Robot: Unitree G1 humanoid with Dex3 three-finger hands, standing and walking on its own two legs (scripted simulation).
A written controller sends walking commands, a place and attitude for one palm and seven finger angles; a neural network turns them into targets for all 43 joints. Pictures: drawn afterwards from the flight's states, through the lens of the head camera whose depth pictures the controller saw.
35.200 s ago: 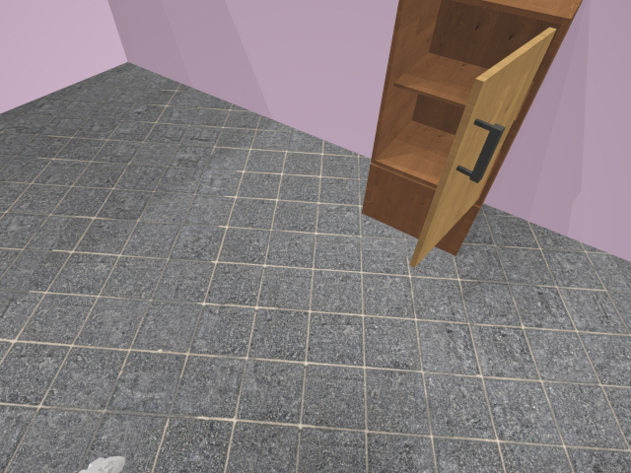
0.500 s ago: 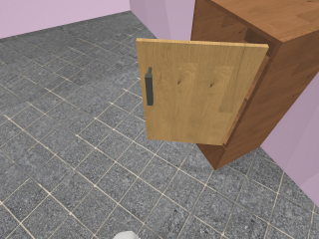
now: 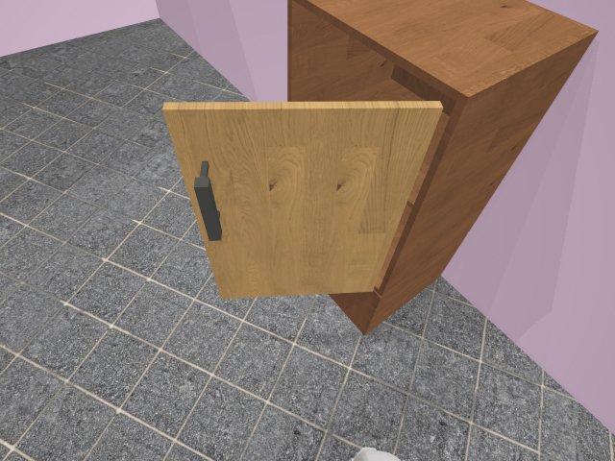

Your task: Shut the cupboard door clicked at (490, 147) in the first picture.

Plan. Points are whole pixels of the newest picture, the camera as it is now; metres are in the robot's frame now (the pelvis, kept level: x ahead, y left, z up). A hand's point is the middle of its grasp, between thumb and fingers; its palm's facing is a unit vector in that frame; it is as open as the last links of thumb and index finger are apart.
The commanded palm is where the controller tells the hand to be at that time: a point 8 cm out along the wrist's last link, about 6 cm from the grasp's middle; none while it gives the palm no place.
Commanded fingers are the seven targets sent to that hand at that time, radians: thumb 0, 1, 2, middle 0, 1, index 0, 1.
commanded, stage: come to a stop and stand still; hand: left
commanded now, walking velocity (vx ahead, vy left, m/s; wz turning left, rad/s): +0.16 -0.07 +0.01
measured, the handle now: (210, 202) +0.52 +0.18 -0.03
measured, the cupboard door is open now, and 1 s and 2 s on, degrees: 57 57 57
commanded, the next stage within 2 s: look again from close up in 1.34 s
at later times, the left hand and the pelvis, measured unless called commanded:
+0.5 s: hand out of the picture +0.13 +0.16 -0.18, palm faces +0.10 -0.97 -0.22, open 7.3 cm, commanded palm none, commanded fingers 0.00 0.90 0.90 -0.20 -0.30 -0.20 -0.30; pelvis +0.08 -0.03 +0.00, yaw +1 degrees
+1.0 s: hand out of the picture +0.07 +0.11 -0.18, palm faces +0.04 -0.98 -0.22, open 7.3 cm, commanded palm none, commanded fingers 0.00 0.90 0.90 -0.20 -0.30 -0.20 -0.30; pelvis +0.02 -0.07 -0.01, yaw +1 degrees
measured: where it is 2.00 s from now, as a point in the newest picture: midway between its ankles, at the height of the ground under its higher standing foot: outside the picture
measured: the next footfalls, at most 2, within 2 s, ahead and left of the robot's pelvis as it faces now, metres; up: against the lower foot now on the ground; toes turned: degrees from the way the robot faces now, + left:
right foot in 0.04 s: +0.10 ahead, -0.14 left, +0.00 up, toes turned -4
left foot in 0.36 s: +0.14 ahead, +0.06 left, +0.00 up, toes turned +1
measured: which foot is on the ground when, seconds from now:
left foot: down 0.00-0.04, up 0.06-0.34, down 0.36-1.00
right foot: up 0.00-0.02, down 0.04-0.42, up 0.44-0.70, down 0.72-1.00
